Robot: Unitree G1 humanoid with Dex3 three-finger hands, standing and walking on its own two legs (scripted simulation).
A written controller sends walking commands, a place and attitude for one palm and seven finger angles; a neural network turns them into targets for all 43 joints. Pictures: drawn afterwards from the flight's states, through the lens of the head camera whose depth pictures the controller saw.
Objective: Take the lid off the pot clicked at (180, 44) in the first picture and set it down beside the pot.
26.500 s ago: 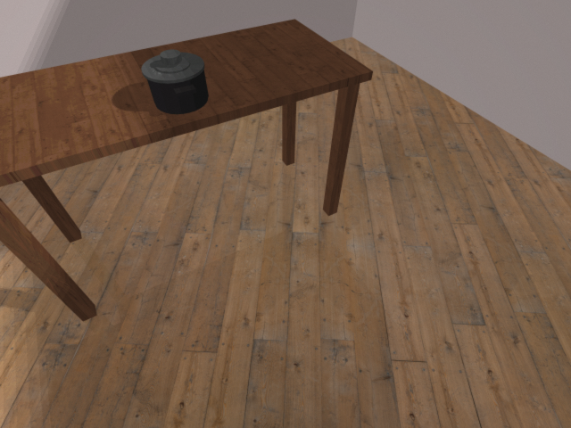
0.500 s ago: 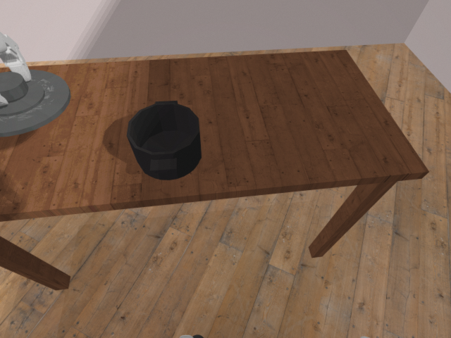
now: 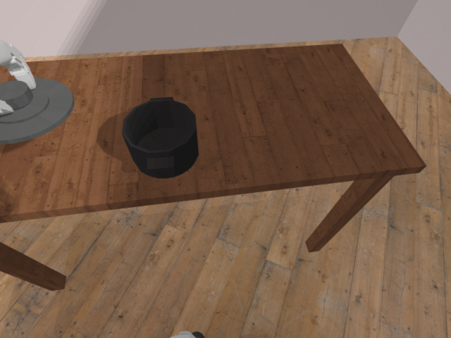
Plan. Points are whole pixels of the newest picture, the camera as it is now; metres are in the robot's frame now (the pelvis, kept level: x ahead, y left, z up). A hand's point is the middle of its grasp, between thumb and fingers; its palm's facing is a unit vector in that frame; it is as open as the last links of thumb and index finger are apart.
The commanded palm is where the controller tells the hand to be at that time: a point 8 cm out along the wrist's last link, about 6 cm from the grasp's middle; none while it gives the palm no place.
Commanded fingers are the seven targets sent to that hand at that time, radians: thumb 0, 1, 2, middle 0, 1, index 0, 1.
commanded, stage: lower the lid onto the table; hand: left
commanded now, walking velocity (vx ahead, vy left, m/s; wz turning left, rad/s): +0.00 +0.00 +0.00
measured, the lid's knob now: (12, 94) +0.48 +0.35 +0.16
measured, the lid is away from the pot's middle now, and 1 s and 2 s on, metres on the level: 0.22 0.22 0.23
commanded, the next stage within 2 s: none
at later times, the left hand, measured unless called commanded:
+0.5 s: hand (14, 108) +0.45 +0.34 +0.15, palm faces -0.42 -0.14 -0.90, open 8.7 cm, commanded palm +0.48 +0.34 +0.22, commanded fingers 0.00 0.47 1.16 -0.75 -1.09 -0.76 -0.98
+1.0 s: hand (22, 125) +0.45 +0.34 +0.11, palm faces -0.45 -0.16 -0.88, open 8.7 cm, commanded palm +0.49 +0.35 +0.19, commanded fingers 0.00 0.47 1.16 -0.75 -1.09 -0.76 -0.98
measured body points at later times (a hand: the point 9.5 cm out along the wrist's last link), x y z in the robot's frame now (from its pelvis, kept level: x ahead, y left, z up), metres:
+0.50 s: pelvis +0.00 +0.00 +0.00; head +0.07 +0.01 +0.44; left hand +0.47 +0.34 +0.20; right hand +0.05 -0.29 -0.12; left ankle +0.05 +0.09 -0.73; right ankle -0.04 -0.15 -0.73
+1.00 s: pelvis +0.01 -0.01 -0.01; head +0.08 +0.01 +0.44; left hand +0.47 +0.35 +0.16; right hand +0.04 -0.29 -0.12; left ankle +0.05 +0.09 -0.73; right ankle -0.04 -0.15 -0.73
